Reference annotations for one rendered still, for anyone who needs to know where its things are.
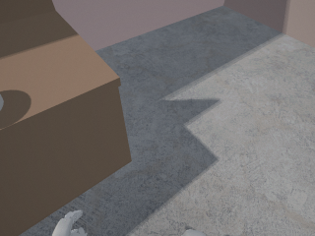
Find table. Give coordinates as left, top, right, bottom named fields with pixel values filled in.
left=0, top=0, right=132, bottom=236

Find left robot hand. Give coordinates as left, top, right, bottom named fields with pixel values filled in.
left=52, top=209, right=88, bottom=236

